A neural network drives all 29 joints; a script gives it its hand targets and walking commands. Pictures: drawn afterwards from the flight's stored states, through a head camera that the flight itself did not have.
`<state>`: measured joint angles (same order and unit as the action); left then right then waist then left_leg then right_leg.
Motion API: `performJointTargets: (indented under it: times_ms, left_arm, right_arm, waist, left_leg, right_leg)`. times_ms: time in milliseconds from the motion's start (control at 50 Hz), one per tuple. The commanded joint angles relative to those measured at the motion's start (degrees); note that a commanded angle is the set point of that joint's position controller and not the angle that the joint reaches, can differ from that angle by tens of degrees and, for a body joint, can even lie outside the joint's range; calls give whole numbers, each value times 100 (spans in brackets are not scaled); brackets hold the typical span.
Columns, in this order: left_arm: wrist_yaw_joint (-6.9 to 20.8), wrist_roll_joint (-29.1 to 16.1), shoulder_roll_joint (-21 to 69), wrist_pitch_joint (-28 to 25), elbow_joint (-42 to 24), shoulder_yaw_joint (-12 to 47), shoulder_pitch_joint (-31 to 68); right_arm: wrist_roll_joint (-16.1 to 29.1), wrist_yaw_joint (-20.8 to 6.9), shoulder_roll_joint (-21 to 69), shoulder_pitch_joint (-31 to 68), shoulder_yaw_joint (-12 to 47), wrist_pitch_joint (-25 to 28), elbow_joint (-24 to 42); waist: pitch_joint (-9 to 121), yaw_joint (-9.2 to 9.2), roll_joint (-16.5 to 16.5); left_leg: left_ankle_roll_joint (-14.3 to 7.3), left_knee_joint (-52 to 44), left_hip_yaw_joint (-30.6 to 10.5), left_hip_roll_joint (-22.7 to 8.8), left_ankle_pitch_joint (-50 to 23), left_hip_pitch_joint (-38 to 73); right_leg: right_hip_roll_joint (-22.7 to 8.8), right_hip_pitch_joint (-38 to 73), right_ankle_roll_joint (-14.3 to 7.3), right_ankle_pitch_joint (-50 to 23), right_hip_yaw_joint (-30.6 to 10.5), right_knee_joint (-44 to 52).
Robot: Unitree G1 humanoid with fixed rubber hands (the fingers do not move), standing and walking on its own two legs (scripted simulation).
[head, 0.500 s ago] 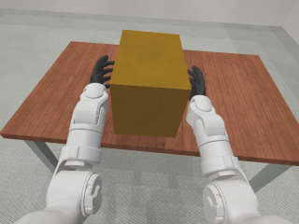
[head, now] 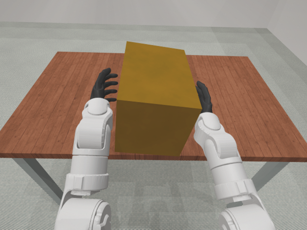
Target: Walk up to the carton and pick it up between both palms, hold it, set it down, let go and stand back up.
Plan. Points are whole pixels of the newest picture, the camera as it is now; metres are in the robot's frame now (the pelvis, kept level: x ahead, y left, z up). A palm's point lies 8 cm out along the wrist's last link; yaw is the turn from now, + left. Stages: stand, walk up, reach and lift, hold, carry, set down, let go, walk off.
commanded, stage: reach and lift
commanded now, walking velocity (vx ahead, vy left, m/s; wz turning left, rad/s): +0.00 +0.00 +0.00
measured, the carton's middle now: (152, 96) +0.40 -0.02 +0.15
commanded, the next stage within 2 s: hold in 0.36 s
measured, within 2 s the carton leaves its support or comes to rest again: neither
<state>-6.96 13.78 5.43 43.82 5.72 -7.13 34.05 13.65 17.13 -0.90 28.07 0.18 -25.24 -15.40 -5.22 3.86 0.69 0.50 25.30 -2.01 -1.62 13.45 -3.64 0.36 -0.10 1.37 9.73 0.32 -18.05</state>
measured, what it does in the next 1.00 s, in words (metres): stands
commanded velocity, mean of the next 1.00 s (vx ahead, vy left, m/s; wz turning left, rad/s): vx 0.00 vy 0.00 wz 0.00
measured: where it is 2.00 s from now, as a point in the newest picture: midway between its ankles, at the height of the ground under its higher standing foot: outside the picture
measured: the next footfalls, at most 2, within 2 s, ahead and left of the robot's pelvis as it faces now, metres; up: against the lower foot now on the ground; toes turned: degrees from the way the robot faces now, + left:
none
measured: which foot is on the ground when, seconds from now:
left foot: down 0.00-1.00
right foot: down 0.00-1.00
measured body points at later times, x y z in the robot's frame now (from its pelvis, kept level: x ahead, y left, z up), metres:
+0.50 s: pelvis -0.02 -0.03 +0.00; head -0.05 +0.00 +0.45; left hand +0.37 +0.12 +0.19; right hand +0.36 -0.14 +0.17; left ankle +0.01 +0.12 -0.74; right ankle +0.01 -0.14 -0.74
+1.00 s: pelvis -0.02 -0.01 +0.00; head -0.07 +0.01 +0.45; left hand +0.36 +0.14 +0.20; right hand +0.36 -0.12 +0.19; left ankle +0.01 +0.12 -0.74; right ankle +0.01 -0.14 -0.74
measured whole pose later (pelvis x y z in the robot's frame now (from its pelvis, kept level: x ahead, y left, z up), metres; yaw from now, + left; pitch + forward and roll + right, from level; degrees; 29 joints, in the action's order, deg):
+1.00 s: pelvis -0.02 -0.01 +0.00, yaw +2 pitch -8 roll -2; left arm -4.0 16.1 3.2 47.1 10.0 -12.0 40.3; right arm 12.9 17.6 0.9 38.0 -2.4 -28.9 -22.4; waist -2.3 3.2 -1.1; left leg 1.0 25.0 -4.0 -1.3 11.1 -5.6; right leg 0.5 -1.6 0.8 8.1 1.5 -17.9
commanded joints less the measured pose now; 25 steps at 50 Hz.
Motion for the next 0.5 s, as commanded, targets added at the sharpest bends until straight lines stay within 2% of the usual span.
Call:
performJointTargets:
  times_ms: [0,20,40,60,80,100,120,140,160,180,200,220,240,260,280,300,320,340,360,380,400,420,440,460,480]
  left_arm:
    - [889,-1039,3849,-556,-763,2952,3895]
    - [914,-964,3648,-568,-639,2678,3990]
    - [929,-1050,3625,-626,-1154,2839,4190]
    - [972,-950,3495,-589,-728,2601,4268]
    - [994,-944,3469,-611,-595,2552,4309]
    - [1006,-1104,3601,-620,-1005,2772,4180]
    - [1011,-1154,3519,-643,-941,2737,4318]
    - [1011,-1133,3400,-684,-878,2683,4515]
    - [1067,-1142,3363,-683,-542,2540,4511]
    - [1093,-1155,3398,-671,-482,2608,4450]
    - [1123,-1111,3354,-675,-232,2462,4611]
    - [1138,-986,3198,-706,-50,2264,4719]
    - [1191,-1012,3145,-722,-135,2264,4788]
    - [1221,-1025,3153,-768,-439,2294,4968]
    - [1225,-1043,3145,-777,-377,2290,4951]
    - [1208,-1014,3153,-818,-552,2332,5167]
    - [1224,-1179,3331,-810,-629,2523,5138]
    - [1194,-1150,3355,-850,-852,2606,5321]
    - [1196,-1160,3254,-810,-619,2452,5181]
    - [1154,-1267,3347,-865,-942,2708,5247]
    - [1133,-1242,3397,-794,-857,2738,5139]
    - [1134,-1203,3445,-761,-817,2796,4999]
    - [1157,-1094,3357,-711,-639,2769,4877]
    - [1210,-949,3228,-601,-233,2476,4569]
    - [1230,-901,3168,-567,-407,2396,4566]
  right_arm:
    - [533,-930,3438,6913,2844,727,2850]
    - [404,-937,3376,6862,2728,688,2513]
    - [398,-928,3405,6414,2804,649,2347]
    - [353,-955,3250,6533,2573,588,1993]
    - [263,-945,3340,6669,2500,618,2068]
    - [429,-915,3491,6440,2664,650,2235]
    - [429,-901,3493,6601,2674,642,2314]
    - [425,-885,3588,6627,2602,646,2115]
    - [317,-862,3559,6832,2534,659,2204]
    - [293,-861,3452,6837,2416,637,2177]
    - [181,-837,3499,6883,2260,633,2026]
    - [89,-865,3421,6963,2148,630,1753]
    - [57,-831,3507,6968,2161,633,1711]
    - [62,-818,3610,6772,2137,596,1599]
    - [94,-811,3653,6924,2249,637,1813]
    - [114,-813,3743,6786,2224,587,1506]
    - [254,-787,3744,6945,2316,630,1757]
    - [269,-772,3773,6802,2263,620,1652]
    - [288,-760,3792,7033,2299,612,1780]
    - [363,-744,3802,6953,2387,666,2021]
    - [434,-724,3827,7020,2513,619,2169]
    - [450,-673,3738,6839,2491,579,2028]
    - [428,-673,3535,6937,2488,539,2050]
    - [373,-635,3520,6825,2358,461,1812]
    - [459,-639,3445,6738,2447,424,1724]
  waist:
    - [3703,-264,-68]
    - [3730,-286,-179]
    - [4026,-170,-81]
    - [3836,-198,-103]
    - [3813,-186,-116]
    - [4233,-75,-174]
    - [4341,-94,-258]
    - [4318,-110,-193]
    - [4255,-133,-257]
    - [4258,-40,-280]
    - [4144,0,-188]
    - [3960,-124,-115]
    - [4013,-71,-209]
    - [4093,1,-140]
    - [4239,-47,-137]
    - [4258,-46,24]
    - [4545,71,43]
    - [4696,105,279]
    - [4688,-39,156]
    - [4876,27,283]
    - [4777,-39,277]
    - [4825,92,333]
    - [4543,49,394]
    - [4048,-12,225]
    - [3886,-57,225]
  left_leg:
    - [138,-239,-64,281,-2860,1325]
    - [61,-325,-27,283,-2510,1308]
    - [98,-316,-25,281,-2696,1391]
    - [75,-434,23,287,-2275,1242]
    - [28,-497,73,294,-2043,1055]
    - [61,-330,45,322,-2576,1160]
    - [53,-299,61,339,-2505,1160]
    - [9,-354,97,376,-2127,1005]
    - [-41,-357,128,385,-2021,869]
    - [-20,-364,98,364,-2027,965]
    - [-32,-409,150,396,-1650,824]
    - [-68,-507,160,416,-1346,635]
    - [-97,-500,171,405,-1303,568]
    - [-85,-488,200,443,-1312,512]
    - [-89,-473,187,449,-1355,467]
    - [-55,-458,201,458,-1422,446]
    - [-32,-415,139,488,-1529,496]
    - [51,-359,113,470,-1866,731]
    - [-14,-355,122,492,-1722,567]
    - [20,-284,82,500,-1953,641]
    - [46,-221,93,507,-2066,593]
    - [74,-201,77,510,-2138,723]
    - [80,-246,51,505,-2079,714]
    - [21,-320,56,486,-1782,533]
    - [-13,-360,50,489,-1686,461]
  right_leg:
    - [526,216,48,-1420,188,251]
    - [492,222,34,-1306,195,255]
    - [483,311,47,-1621,209,141]
    - [479,196,8,-1200,183,251]
    - [432,291,-5,-1191,198,224]
    - [493,540,45,-1741,218,126]
    - [472,529,61,-1806,194,147]
    - [434,499,89,-1644,152,132]
    - [365,539,77,-1599,141,155]
    - [414,450,72,-1630,180,156]
    - [341,443,77,-1354,158,197]
    - [298,369,56,-960,161,252]
    - [268,520,100,-1046,140,225]
    - [224,687,125,-1309,143,124]
    - [238,758,151,-1335,127,112]
    - [226,792,146,-1364,128,79]
    - [237,870,139,-1519,138,68]
    - [283,774,119,-1705,206,1]
    - [239,869,134,-1648,114,51]
    - [268,799,121,-1805,151,5]
    - [258,968,109,-2055,90,-18]
    - [278,970,125,-2107,110,7]
    - [290,814,112,-1990,133,31]
    - [240,821,120,-1786,72,111]
    - [244,763,122,-1519,73,134]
